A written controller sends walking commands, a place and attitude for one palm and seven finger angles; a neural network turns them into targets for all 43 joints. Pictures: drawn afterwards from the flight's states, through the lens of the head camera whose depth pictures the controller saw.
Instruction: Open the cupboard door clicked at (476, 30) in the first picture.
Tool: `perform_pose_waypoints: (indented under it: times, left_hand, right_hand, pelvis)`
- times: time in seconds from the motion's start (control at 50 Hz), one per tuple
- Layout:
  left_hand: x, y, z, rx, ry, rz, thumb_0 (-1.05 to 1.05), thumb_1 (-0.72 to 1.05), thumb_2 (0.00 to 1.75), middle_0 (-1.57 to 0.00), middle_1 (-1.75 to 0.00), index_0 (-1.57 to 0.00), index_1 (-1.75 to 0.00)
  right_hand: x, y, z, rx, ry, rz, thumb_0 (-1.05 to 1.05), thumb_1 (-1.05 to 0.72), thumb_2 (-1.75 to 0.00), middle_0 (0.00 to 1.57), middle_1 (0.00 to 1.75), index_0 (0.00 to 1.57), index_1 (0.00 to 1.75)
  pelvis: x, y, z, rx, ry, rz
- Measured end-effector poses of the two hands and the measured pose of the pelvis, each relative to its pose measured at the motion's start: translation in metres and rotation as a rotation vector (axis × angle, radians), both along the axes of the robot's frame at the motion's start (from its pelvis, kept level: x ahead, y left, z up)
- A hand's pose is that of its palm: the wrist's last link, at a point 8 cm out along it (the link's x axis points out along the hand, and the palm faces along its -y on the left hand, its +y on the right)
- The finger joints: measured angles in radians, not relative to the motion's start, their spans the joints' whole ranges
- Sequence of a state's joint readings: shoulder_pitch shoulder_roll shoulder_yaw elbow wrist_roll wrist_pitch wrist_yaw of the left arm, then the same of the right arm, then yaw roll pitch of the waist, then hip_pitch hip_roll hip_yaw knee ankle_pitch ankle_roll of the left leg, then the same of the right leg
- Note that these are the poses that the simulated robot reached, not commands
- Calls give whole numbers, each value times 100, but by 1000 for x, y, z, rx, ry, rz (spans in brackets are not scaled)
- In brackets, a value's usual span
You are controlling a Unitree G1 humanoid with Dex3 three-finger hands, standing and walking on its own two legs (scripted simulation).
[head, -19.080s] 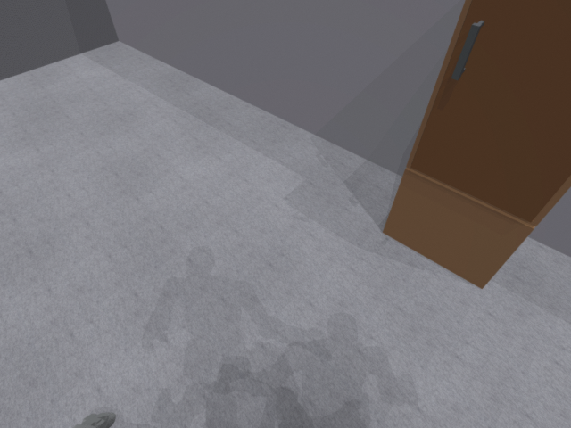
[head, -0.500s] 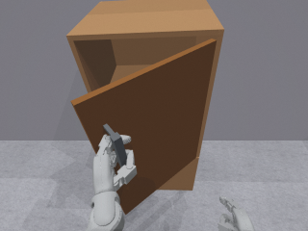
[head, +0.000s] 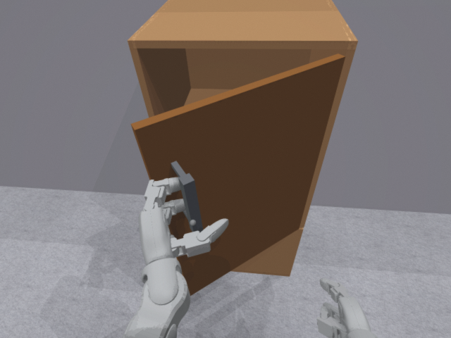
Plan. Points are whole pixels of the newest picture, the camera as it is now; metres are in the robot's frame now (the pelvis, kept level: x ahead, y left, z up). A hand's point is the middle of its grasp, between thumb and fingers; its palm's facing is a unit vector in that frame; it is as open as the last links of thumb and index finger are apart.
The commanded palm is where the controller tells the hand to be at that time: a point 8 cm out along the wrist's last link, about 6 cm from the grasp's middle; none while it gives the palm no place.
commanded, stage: open thumb and fingers to let go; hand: left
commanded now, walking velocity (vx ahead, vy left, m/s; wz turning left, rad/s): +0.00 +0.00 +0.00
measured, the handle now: (187, 199) +0.32 +0.10 +0.11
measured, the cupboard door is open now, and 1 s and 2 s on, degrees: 38 41 41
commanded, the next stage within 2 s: slide the hand sideways off the handle in 0.40 s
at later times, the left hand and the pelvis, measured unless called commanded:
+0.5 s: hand (203, 218) +0.28 +0.06 +0.12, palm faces +0.29 -0.96 -0.03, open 15.4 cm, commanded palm +0.22 +0.08 +0.11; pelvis -0.01 +0.01 +0.00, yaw +0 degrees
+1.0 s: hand (199, 248) +0.23 +0.06 +0.11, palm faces -0.10 -1.00 +0.00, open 16.3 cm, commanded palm +0.19 +0.12 +0.11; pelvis -0.01 +0.01 +0.00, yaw -2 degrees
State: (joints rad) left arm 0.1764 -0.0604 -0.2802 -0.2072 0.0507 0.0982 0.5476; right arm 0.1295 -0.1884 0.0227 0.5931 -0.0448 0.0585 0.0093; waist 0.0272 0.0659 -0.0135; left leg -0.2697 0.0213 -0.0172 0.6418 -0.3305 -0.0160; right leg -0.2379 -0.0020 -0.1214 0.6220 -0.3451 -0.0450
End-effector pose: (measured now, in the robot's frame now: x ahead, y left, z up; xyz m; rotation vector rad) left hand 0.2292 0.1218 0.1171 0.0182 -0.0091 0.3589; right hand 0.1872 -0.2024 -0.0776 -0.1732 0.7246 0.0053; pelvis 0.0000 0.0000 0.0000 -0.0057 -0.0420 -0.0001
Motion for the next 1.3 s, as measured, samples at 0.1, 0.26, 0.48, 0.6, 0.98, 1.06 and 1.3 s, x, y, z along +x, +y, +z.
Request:
perform_pose_waypoints:
  times: [0.1,0.26,0.48,0.6,0.98,1.06,1.3]
  left_hand:
    - [4,-3,0,6,-2,-40,0,-26,40,-31,-120,-31,-121]
    - [9,-7,1,6,8,-66,-1,-45,32,-28,-98,-26,-98]
    - [12,-14,1,5,17,-70,-1,-49,30,-27,-55,-25,-58]
    - [5,-9,-1,35,-5,-207,-1,-49,30,-27,-47,-21,-51]
    - [-17,-6,-4,-16,-14,-461,-1,-50,30,-17,-31,-16,-31]
    - [-24,2,-5,-15,-4,-446,-1,-50,30,-18,-31,-17,-31]
    - [-50,29,-7,2,16,-398,-1,-50,30,-18,-31,-17,-31]
  right_hand:
    - [-6,8,-2,10,8,-5,1,-90,-89,20,30,20,30]
    - [-14,20,-5,32,35,0,1,-90,-89,20,30,20,30]
    - [-13,22,-5,29,40,19,1,-90,-89,20,30,20,30]
    - [-15,16,0,12,26,22,1,-90,-89,20,30,20,30]
    - [-22,11,16,18,-83,-31,1,-90,-89,20,30,20,30]
    - [-18,10,18,20,-92,-30,1,-90,-89,20,30,20,30]
    - [-4,4,17,8,-131,-15,1,-90,-89,20,30,20,30]
  pelvis:
    - [-4,7,-1,-1,-1,-4]
    - [-8,14,-1,-2,2,-12]
    - [-14,12,-2,-4,1,-9]
    - [-14,9,-1,4,-1,-1]
    - [-8,11,2,9,-8,-39]
    - [-4,10,2,7,-5,-42]
    - [4,8,-2,5,17,-32]
